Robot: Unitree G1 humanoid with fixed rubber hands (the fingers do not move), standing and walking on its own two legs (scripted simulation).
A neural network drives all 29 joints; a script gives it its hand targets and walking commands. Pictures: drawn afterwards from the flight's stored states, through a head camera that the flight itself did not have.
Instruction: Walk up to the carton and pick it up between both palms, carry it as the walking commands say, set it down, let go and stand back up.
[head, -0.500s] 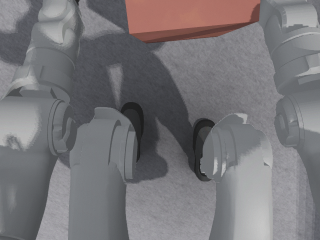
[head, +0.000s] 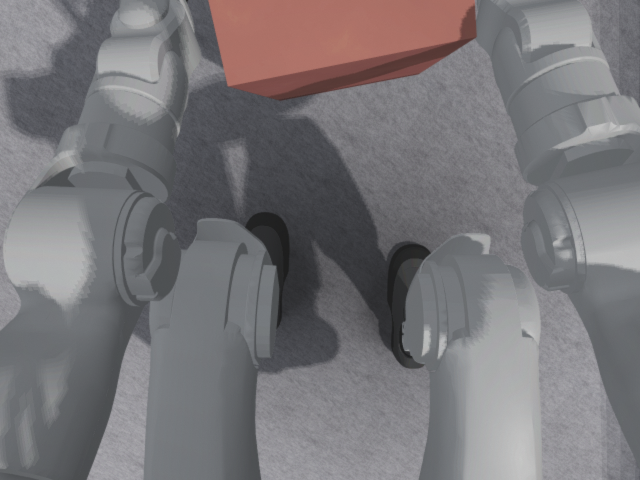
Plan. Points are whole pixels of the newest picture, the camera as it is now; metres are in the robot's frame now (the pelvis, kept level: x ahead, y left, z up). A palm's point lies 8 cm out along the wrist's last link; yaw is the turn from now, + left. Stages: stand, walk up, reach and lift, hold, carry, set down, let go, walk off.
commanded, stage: reach and lift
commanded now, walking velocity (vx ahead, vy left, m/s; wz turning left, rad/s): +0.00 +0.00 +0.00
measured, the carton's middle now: out of the picture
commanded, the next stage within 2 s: none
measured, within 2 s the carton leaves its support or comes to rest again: leaves its support in 0.74 s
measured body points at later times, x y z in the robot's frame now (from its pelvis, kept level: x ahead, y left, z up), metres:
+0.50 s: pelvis +0.01 +0.00 +0.00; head +0.38 +0.00 +0.25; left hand +0.53 +0.20 -0.19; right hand +0.56 -0.09 -0.19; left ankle +0.14 +0.14 -0.34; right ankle +0.10 -0.11 -0.34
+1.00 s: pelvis -0.02 +0.02 +0.02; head +0.35 +0.04 +0.27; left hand +0.53 +0.20 -0.15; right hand +0.58 -0.09 -0.12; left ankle +0.14 +0.14 -0.34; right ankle +0.10 -0.11 -0.34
